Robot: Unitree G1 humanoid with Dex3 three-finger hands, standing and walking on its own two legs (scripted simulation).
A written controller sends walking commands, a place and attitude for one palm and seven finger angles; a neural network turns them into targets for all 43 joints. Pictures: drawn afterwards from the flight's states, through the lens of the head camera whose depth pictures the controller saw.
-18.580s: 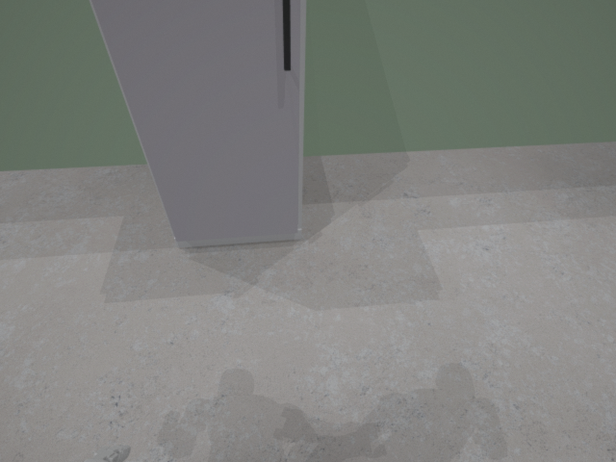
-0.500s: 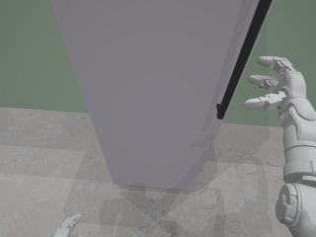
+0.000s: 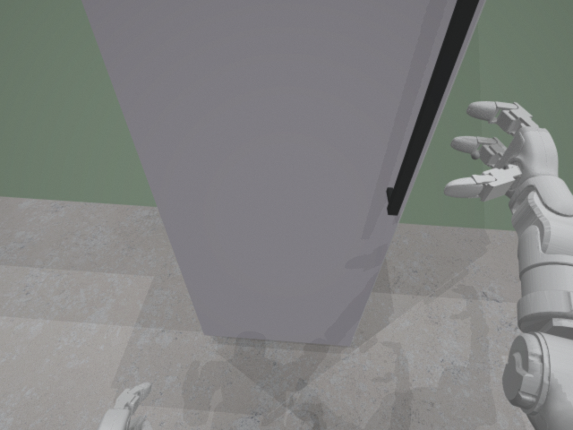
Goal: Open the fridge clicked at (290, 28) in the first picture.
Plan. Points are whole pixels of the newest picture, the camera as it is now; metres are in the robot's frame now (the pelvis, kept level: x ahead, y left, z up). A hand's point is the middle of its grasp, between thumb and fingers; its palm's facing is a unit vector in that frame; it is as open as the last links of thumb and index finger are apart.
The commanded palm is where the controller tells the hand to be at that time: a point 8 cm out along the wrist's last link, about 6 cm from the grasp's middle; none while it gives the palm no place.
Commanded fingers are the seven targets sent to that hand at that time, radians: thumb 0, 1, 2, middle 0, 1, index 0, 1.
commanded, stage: feel for the door with the fingertips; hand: right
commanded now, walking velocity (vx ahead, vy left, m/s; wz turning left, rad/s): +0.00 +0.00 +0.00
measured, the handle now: (432, 84) +0.50 -0.13 +0.26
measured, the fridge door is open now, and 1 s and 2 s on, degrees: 0 0 0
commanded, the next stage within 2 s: slide the fingers in behind the handle in 1.08 s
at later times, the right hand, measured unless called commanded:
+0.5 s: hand (442, 151) +0.44 -0.15 +0.20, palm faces -0.03 +1.00 +0.03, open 14.0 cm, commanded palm +0.42 -0.21 +0.20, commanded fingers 0.00 0.50 -0.30 0.30 1.20 0.30 1.20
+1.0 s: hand (442, 145) +0.46 -0.16 +0.20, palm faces +0.01 +1.00 +0.01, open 13.9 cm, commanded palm +0.44 -0.21 +0.20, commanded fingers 0.00 0.50 -0.30 0.30 1.20 0.30 1.20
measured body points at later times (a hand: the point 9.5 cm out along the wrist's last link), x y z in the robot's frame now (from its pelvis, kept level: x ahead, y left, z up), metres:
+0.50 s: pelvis +0.01 -0.01 +0.00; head +0.01 +0.00 +0.45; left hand +0.11 +0.25 -0.10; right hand +0.44 -0.21 +0.20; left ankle +0.00 +0.12 -0.74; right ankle -0.01 -0.10 -0.74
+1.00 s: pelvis +0.00 +0.01 +0.00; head +0.01 +0.01 +0.45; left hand +0.09 +0.27 -0.11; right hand +0.45 -0.21 +0.20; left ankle +0.00 +0.12 -0.74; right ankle -0.01 -0.10 -0.74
